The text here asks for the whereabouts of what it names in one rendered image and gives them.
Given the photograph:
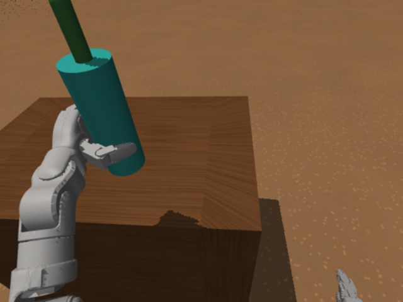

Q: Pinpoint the left robot hand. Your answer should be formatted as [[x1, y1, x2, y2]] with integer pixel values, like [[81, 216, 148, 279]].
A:
[[52, 104, 137, 171]]

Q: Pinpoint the bottle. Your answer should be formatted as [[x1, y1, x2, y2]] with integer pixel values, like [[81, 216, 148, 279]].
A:
[[48, 0, 145, 176]]

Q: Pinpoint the right robot hand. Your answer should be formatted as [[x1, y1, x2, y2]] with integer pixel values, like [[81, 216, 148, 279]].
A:
[[336, 269, 363, 302]]

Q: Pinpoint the left robot arm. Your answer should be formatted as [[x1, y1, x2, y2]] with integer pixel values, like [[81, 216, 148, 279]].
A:
[[8, 147, 87, 302]]

